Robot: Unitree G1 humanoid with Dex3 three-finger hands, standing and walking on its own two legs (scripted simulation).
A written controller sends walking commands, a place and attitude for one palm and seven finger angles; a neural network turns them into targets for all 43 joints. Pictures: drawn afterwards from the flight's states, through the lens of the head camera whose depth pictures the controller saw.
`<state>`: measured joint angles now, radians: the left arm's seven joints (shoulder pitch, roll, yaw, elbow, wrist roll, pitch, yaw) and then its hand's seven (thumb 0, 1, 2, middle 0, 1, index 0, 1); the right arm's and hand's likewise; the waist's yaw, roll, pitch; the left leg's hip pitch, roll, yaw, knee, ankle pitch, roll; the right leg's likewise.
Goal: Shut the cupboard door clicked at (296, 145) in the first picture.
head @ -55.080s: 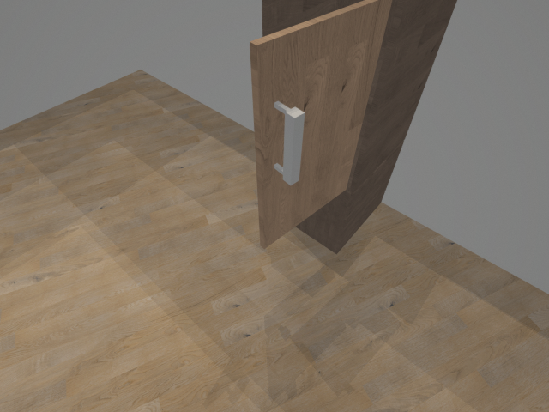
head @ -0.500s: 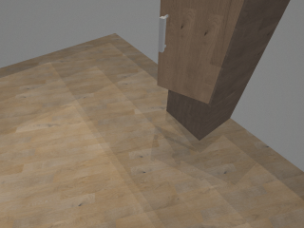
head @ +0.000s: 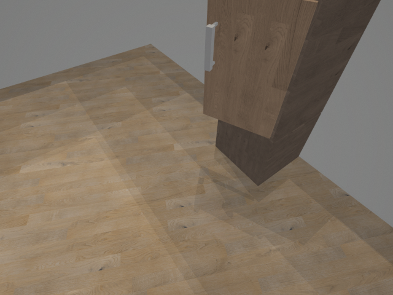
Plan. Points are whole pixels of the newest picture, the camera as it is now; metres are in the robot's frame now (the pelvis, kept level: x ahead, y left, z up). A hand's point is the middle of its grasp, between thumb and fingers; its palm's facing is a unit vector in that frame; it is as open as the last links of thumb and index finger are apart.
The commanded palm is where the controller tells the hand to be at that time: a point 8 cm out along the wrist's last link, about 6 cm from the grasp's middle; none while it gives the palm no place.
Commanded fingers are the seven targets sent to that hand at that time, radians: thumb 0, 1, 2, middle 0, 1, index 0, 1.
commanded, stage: walk to a spot facing it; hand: left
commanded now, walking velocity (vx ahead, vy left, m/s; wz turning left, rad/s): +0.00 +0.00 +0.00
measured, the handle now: (211, 47) +0.99 -0.01 +0.03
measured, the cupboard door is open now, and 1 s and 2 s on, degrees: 24 24 24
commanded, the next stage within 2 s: turn to face it in 1.30 s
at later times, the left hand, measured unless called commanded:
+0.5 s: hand out of the picture -0.01 +0.23 -0.21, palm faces +0.23 -0.95 -0.21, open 7.4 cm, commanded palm none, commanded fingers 0.00 0.90 0.90 -0.20 -0.30 -0.20 -0.30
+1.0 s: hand out of the picture +0.10 +0.25 -0.15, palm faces +0.42 -0.87 -0.27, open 7.4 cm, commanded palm none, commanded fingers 0.00 0.90 0.90 -0.20 -0.30 -0.20 -0.30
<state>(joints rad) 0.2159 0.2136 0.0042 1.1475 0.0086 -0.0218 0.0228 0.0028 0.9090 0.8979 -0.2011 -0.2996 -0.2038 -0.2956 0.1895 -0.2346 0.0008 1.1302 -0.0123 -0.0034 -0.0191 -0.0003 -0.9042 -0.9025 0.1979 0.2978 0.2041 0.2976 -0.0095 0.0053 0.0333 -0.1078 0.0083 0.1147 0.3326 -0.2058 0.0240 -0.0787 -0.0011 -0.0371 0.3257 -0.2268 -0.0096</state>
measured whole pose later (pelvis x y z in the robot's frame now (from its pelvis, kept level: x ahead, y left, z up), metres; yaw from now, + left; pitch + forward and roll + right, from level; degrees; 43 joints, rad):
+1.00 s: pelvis +0.08 +0.02 -0.01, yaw +27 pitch +1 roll +1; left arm 0.16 0.20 0.05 0.89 0.03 -0.04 -0.01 0.00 0.91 0.90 -0.20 -0.30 -0.20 -0.30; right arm 0.34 -0.23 -0.07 1.00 -0.03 0.02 0.00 0.00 -0.90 -0.90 0.20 0.30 0.21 0.30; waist -0.04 0.05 0.04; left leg -0.37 -0.06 -0.10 0.85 -0.45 0.03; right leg -0.30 -0.01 -0.05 0.54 -0.27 -0.01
